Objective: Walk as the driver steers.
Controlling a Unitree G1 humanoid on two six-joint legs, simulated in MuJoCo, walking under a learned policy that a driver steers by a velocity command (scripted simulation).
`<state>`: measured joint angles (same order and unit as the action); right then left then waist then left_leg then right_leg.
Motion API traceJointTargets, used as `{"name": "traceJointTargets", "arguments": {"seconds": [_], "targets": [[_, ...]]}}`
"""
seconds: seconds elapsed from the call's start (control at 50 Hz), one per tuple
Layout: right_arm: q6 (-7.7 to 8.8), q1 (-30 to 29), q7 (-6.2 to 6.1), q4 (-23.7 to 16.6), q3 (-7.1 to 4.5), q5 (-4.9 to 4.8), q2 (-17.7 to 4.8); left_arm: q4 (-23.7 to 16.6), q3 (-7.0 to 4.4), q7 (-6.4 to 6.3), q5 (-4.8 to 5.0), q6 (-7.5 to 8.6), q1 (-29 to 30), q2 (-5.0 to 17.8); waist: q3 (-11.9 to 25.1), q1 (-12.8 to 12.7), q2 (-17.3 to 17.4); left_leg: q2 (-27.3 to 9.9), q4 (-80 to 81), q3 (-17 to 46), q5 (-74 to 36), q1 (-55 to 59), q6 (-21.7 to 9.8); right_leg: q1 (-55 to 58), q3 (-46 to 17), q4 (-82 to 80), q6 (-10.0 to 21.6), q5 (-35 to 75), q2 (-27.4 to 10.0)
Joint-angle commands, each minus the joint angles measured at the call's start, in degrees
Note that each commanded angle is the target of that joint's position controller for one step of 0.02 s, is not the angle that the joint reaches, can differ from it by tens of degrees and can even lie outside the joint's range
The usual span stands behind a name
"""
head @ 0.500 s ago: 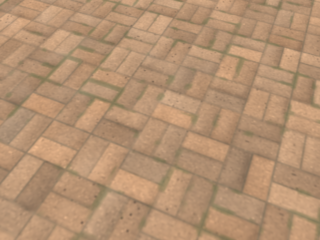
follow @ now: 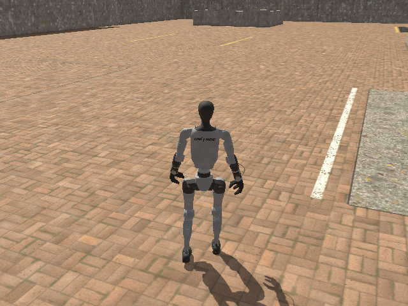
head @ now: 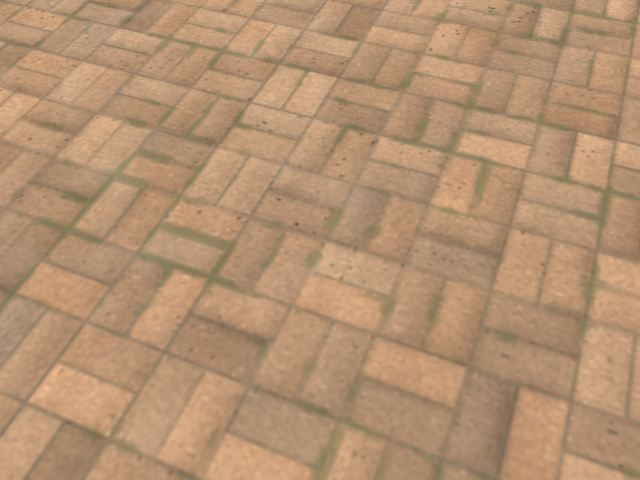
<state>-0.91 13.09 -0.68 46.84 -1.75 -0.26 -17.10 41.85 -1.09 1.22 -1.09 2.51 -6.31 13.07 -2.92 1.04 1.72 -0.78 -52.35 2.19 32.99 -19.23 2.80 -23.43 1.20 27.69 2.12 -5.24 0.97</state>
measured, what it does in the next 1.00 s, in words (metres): walks ahead: left foot, then left foot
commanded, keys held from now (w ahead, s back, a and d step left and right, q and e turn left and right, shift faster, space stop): no key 0.26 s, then w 0.74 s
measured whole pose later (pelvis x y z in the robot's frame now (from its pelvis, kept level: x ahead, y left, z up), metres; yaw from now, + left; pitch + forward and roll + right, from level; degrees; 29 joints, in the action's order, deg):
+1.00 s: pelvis +0.33 +0.07 -0.01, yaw +0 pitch +1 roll -1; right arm 5.0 3.9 1.8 45.2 -2.8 -0.7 -15.3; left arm 57.2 -2.8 -0.1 1.6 4.2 -20.8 15.6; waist -2.8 -2.5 -0.5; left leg 0.3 -33.8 -2.7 9.4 -25.3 -3.4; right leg -10.2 -3.0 57.3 1.2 -28.1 -0.9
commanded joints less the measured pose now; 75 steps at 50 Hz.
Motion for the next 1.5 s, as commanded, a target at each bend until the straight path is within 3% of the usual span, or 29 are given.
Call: {"name": "traceJointTargets", "arguments": {"seconds": [0.02,0.08,0.14,0.16,0.2,0.26,0.32,0.4,0.44,0.48,0.5,0.52,0.56,0.62,0.72,0.84,0.9,0.92,0.94,0.96,0.98,1.0,1.04,1.14,1.28,1.38,1.46,1.48,1.5], "targets": [[-1.84,6.4,-1.21,-0.8,-1.35,0.31,-4.1,-2.7,-2.36,-0.31,-0.65,-0.42,3.9,8.6,7.5,1.9,-10.8,-2.3,5.4,-0.1,-4.7,2.7,1.4,4.0,-13.9,-12.6,8.9,-1.4,-12.5],[-1.42,7.6,-1.15,1.0,-1.23,0.72,-2.8,-1.2,-2.19,-0.96,-0.02,-0.71,3.9,7.7,8.9,2.1,-9.5,-1.4,16.4,-2.3,-17.6,10.0,-0.1,2.2,-10.5,-11.8,7.7,-9.7,-10.7],[-0.99,4.4,-1.15,-0.5,-1.17,2.25,-4.4,1.4,-1.29,-1.21,-0.03,-0.95,0.8,5.4,4.8,0.8,-5.5,-4.8,26.7,1.6,-21.3,11.3,-3.5,-0.9,-8.2,-9.6,0.9,-25.0,-6.5],[-0.88,2.6,-1.38,-0.2,-1.99,1.49,-7.8,1.5,-1.69,-1.33,0.01,-1.18,-0.6,5.8,1.6,-1.9,1.1,-5.3,28.2,2.5,-9.1,2.3,-5.4,2.9,-4.7,-8.4,-1.1,-22.6,-3.3],[0.48,0.0,-1.23,-0.1,-1.04,1.6,-4.0,1.9,-1.8,-1.81,-0.02,-1.17,0.8,5.9,0.3,-1.9,3.9,-4.6,31.7,2.7,-3.6,-5.0,-4.6,11.1,-3.7,-3.5,-1.7,-13.2,-2.7],[2.33,0.6,-1.02,0.8,-0.76,1.16,-3.4,4.0,-2.05,-2.26,0.22,-1.19,-0.8,5.9,2.0,-1.8,3.1,-4.0,30.1,1.8,-13.8,-1.4,-2.7,12.6,-3.6,-1.6,-0.4,-4.4,-2.9],[2.19,4.3,-1.22,2.1,-1.52,0.15,-5.8,5.6,-2.4,-2.22,1.13,-1.3,-1.2,5.8,1.6,-0.3,3.6,-4.3,31.2,3.6,-0.4,0.5,-6.0,8.3,0.0,2.8,0.0,-18.7,0.4],[3.21,7.4,-1.47,2.6,-2.72,-1.11,-9.0,4.9,-2.56,-0.86,2.26,1.65,2.1,4.7,-5.8,1.4,8.6,-16.3,39.1,20.1,5.2,6.3,-14.4,-5.0,1.2,11.4,1.5,-16.9,-0.1],[3.77,5.3,-1.28,2.3,-2.71,-1.38,-8.2,6.1,-2.7,-0.03,2.63,3.04,-0.2,4.5,-5.0,-0.9,8.1,-15.8,36.7,17.4,-5.0,7.5,-13.7,-0.8,1.1,4.8,3.0,-16.0,-0.9],[3.92,0.1,-0.95,0.4,-2.29,-1.36,-6.3,10.6,-4.22,0.07,2.69,3.24,-9.9,7.7,-1.2,-5.4,3.9,-9.5,28.7,8.1,-15.7,0.9,-9.3,15.4,-2.0,-1.8,4.2,-10.3,-1.5],[4.68,-1.6,-0.89,-1.5,-1.49,-1.02,-3.3,12.3,-5.77,-0.18,2.67,3.3,-15.3,12.7,0.9,-6.4,-7.9,-1.5,12.4,-1.7,-21.6,-7.5,-4.9,24.4,-16.4,-7.6,8.3,-12.3,-8.9],[5.77,-1.8,-1.14,-2.8,-1.32,-0.61,-2.8,13.2,-6.43,0.14,2.5,3.27,-21.5,15.6,4.4,-9.1,-18.0,2.9,-4.4,-2.6,-7.5,-19.3,-2.4,34.9,-35.5,-14.4,15.2,-8.9,-19.2],[6.97,-1.2,-0.29,-2.4,-2.01,-2.36,-4.4,12.1,-4.23,-0.04,1.53,3.93,-17.5,9.5,2.3,-5.7,-9.3,-1.4,-16.9,3.5,-4.5,-28.4,-4.8,36.0,-31.6,-13.0,14.6,-3.6,-20.2],[7.03,-4.4,0.97,-2.7,-2.34,-1.36,-3.4,11.6,-2.73,-0.25,1.42,3.32,-14.6,6.4,0.3,-4.1,-5.9,-6.0,-10.5,1.1,-15.5,-27.5,-5.8,31.2,-18.9,-16.1,10.3,3.3,-15.7],[6.17,-11.6,2.24,-5.4,-0.71,-0.73,0.8,11.8,-3.3,-1.86,1.54,2.21,-14.2,10.8,-1.7,-4.5,-5.7,-4.2,10.5,-3.5,-25.7,-18.0,-2.2,20.9,-9.0,-20.6,9.5,5.1,-12.1],[5.93,-16.1,2.51,-7.3,-1.38,-1.32,-3.0,13.8,-4.04,-1.83,2.71,2.31,-16.0,11.8,-3.6,-3.7,-6.8,-2.9,20.9,-2.2,-32.6,-11.3,-4.8,22.1,-7.1,-20.3,7.5,5.7,-15.7],[5.89,-5.2,2.27,-4.3,-3.51,-1.0,-6.5,13.5,-4.24,-1.83,2.22,1.42,-14.3,12.1,3.7,3.0,-6.7,0.5,21.5,-4.9,-29.1,4.1,-8.1,23.3,-3.3,-5.5,4.7,26.1,-13.6],[5.62,4.6,1.83,-1.3,-4.8,-1.11,-8.6,13.1,-3.64,-1.93,1.62,1.07,-14.5,10.7,9.6,7.1,-5.3,-0.3,20.5,-3.8,-27.4,17.5,-9.6,17.1,-1.2,7.1,2.9,24.7,-10.6],[5.35,11.7,1.46,0.0,-5.99,0.22,-14.2,11.7,-1.88,-1.69,0.86,1.39,-19.9,4.8,18.2,6.2,7.8,-14.6,23.2,17.8,-17.3,37.1,-16.4,-1.4,1.3,30.1,-0.3,4.1,-3.6],[5.44,12.9,2.13,0.5,-5.2,0.0,-13.0,12.2,-0.96,-1.39,1.69,2.7,-22.1,2.3,23.1,5.1,15.7,-21.2,36.5,41.4,-3.1,40.7,-20.7,-11.6,-5.7,42.3,-0.9,-28.2,2.6],[5.9,8.4,2.34,0.1,-3.88,-0.43,-8.8,11.1,-2.7,-1.01,3.51,3.58,-16.4,8.9,14.1,4.8,9.9,-19.8,39.1,37.9,2.1,33.7,-17.8,-17.6,-8.2,47.8,0.3,-25.8,-1.2],[6.23,3.1,2.46,-0.9,-3.31,-0.52,-7.1,9.6,-3.11,-1.05,4.05,4.1,-12.0,10.6,7.5,3.3,6.4,-18.2,39.9,30.1,-2.0,25.5,-15.9,-18.9,-6.5,47.0,1.5,-19.9,-4.2],[6.82,-2.8,2.81,-1.6,-2.59,0.62,-4.5,9.7,-3.49,-1.78,2.44,3.69,-10.8,9.3,3.3,-0.4,3.0,-13.6,42.1,18.1,-15.4,13.0,-14.3,-13.0,-5.9,41.0,1.5,-11.0,-8.8],[7.74,-0.4,2.19,0.9,-2.69,0.61,-5.1,8.6,-3.4,-2.09,1.66,1.34,-8.1,6.8,1.2,-2.0,1.7,-11.3,47.0,9.3,-25.4,8.4,-15.8,-13.5,-5.4,31.3,-0.7,-2.7,-10.5],[6.73,7.1,0.37,4.4,-2.7,-0.23,-6.6,4.3,-2.55,-0.92,1.51,2.62,5.5,5.0,-1.5,2.3,0.6,-9.5,48.0,2.5,-30.1,12.8,-13.8,-14.9,-2.3,9.0,-2.4,14.3,-7.6],[5.04,12.8,0.15,7.4,-2.84,-0.61,-6.6,0.7,-1.87,0.77,1.92,3.49,13.6,5.0,-3.4,4.3,0.2,-12.7,43.2,3.6,-35.6,22.6,-14.1,-17.4,-2.2,1.7,-1.2,9.5,-5.7],[3.97,10.5,-0.27,6.9,-3.66,-0.85,-8.7,1.5,-3.34,1.15,2.03,4.43,6.5,9.1,1.7,-1.4,3.5,-13.2,32.9,5.6,-54.7,24.6,-12.4,-3.1,-0.5,-1.9,1.2,1.6,-1.9],[3.83,9.4,-0.19,6.3,-3.2,-0.56,-7.7,4.2,-4.77,0.67,1.96,4.57,-2.9,11.8,7.9,-6.0,3.2,-10.0,22.9,3.6,-58.7,20.6,-10.8,10.9,0.0,-2.1,3.1,3.5,-1.5],[4.02,8.7,-0.12,4.5,-2.16,0.32,-5.4,6.3,-5.95,-0.08,0.84,4.53,-14.3,15.8,17.5,-10.1,-0.7,-6.2,6.1,1.5,-45.7,8.1,-8.7,30.5,-9.6,1.4,6.8,3.7,-11.1]]}}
